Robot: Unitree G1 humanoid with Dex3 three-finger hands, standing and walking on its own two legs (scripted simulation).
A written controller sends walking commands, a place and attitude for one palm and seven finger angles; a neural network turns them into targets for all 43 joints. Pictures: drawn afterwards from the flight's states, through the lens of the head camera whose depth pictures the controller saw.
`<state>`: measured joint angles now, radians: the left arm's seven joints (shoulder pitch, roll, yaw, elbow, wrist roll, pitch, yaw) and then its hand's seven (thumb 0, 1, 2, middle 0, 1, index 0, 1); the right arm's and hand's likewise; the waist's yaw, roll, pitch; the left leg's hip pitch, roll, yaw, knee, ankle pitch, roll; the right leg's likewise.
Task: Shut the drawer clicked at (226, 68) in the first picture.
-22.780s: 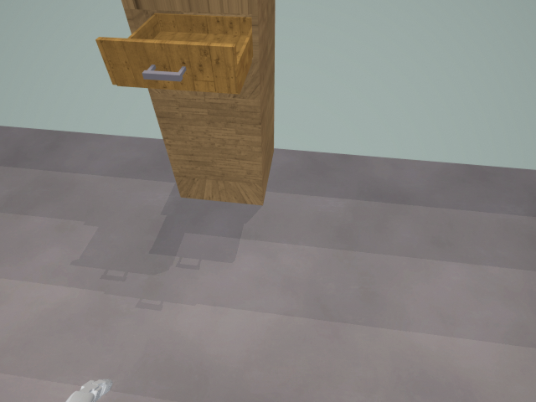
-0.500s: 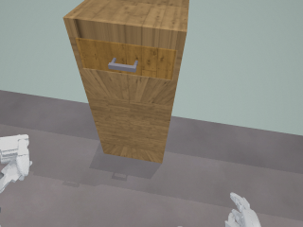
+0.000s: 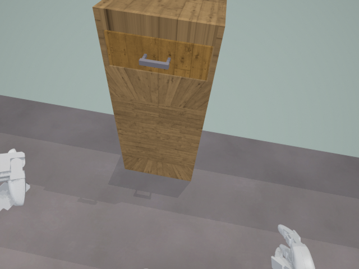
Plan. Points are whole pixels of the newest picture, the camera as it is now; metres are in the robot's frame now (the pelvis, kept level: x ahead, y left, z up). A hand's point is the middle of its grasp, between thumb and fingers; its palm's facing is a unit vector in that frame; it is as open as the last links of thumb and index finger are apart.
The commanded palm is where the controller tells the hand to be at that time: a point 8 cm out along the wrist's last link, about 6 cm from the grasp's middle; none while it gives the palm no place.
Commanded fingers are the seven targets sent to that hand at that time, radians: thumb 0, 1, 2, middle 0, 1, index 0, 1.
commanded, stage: stop stepping back and stand still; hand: left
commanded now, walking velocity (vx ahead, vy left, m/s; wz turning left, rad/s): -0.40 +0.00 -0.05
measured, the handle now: (155, 61) +0.77 +0.13 +0.07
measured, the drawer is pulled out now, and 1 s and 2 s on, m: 0.00 0.00 0.00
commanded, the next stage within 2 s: let the arm hang, fingers relaxed in 0.82 s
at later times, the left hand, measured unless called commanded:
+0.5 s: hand out of the picture +0.09 +0.26 +0.18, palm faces +0.44 -0.84 -0.32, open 3.2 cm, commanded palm +0.04 +0.29 +0.19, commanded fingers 0.00 0.90 0.90 -1.40 -1.60 -1.40 -1.60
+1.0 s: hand out of the picture +0.08 +0.26 +0.09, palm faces +0.27 -0.87 -0.42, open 3.2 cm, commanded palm none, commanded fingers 0.00 0.90 0.90 -1.20 -1.38 -1.20 -1.38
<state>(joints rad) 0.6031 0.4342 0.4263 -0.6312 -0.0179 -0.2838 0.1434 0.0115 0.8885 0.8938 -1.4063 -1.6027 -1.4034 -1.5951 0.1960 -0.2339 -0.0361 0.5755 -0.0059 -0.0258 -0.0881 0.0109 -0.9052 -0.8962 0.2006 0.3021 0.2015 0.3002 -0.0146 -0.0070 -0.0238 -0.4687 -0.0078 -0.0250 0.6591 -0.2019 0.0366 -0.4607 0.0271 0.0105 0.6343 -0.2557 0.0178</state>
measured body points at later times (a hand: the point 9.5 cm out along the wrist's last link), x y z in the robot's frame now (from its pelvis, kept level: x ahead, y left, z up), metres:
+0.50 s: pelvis -0.10 +0.01 +0.00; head -0.15 +0.04 +0.44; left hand +0.07 +0.31 +0.20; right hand +0.03 -0.24 -0.07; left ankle -0.04 +0.09 -0.72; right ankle -0.18 -0.12 -0.71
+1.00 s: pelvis -0.15 +0.03 +0.00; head -0.17 +0.02 +0.45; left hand +0.06 +0.31 +0.12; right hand -0.01 -0.24 -0.09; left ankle -0.12 +0.16 -0.72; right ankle -0.11 -0.10 -0.69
